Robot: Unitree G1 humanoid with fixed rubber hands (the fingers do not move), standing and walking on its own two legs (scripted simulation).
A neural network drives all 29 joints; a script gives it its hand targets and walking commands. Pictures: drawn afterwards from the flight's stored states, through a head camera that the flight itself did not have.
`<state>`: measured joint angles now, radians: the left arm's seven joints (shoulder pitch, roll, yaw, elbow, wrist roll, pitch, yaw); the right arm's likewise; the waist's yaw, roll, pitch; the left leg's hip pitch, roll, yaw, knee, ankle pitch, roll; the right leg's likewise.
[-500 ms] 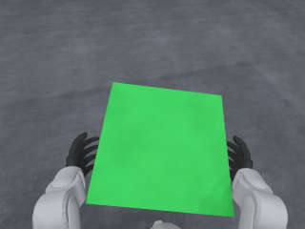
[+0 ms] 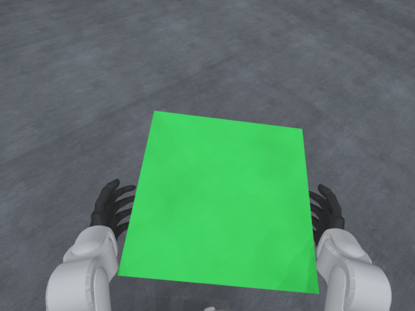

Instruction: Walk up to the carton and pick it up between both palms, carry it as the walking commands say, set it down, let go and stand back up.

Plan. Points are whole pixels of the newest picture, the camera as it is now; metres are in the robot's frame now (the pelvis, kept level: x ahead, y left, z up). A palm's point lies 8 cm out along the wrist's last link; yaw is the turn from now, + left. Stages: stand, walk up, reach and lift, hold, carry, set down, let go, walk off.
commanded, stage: carry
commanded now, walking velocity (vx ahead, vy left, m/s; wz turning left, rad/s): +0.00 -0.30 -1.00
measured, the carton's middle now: (217, 206) +0.32 +0.00 +0.01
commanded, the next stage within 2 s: none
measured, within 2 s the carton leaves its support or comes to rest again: neither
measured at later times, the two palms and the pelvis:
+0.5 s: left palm (303, 162) +0.41 -0.18 +0.05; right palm out of the picture +0.28 -0.51 +0.07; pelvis +0.12 -0.25 +0.00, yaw -23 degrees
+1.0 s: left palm out of the picture +0.52 -0.58 +0.04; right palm out of the picture +0.27 -0.83 +0.06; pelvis +0.22 -0.53 -0.02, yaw -47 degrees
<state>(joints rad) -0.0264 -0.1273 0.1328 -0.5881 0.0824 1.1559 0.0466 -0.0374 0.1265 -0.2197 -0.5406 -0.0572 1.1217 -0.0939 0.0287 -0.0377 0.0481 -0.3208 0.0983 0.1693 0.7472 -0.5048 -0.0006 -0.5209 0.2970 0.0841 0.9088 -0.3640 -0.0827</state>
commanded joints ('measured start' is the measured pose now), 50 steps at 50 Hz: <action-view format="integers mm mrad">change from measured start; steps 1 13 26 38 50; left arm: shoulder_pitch -435 -358 -482 -354 -574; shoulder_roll -810 -792 -800 -798 -808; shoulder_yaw -827 -756 -853 -757 -872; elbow -208 -110 -232 -90 -278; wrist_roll -375 -375 -394 -394 -425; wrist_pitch -30 30 -49 19 -73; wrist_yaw -121 -123 -117 -117 -111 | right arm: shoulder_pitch -394 -408 -395 -402 -473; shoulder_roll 861 804 849 773 832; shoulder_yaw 878 860 862 830 849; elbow -217 -176 -223 -167 -255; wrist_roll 392 346 400 344 423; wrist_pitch -16 47 -41 35 -70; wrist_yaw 208 189 193 177 182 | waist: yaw -25 15 -34 34 -45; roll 221 -320 317 -339 434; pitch -434 -371 -485 -399 -535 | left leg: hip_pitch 801 -332 917 -396 1000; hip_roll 525 -32 517 -68 537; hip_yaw -182 -68 -211 5 -285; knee -124 808 -81 998 -50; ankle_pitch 1528 -416 1721 -441 1895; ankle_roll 122 -179 103 -182 121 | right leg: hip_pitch -447 593 -492 762 -508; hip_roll -267 -389 -213 -341 -183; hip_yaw -58 570 -81 433 -90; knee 510 -309 554 -248 622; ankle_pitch -165 1641 -164 1840 -198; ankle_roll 91 -206 85 -233 74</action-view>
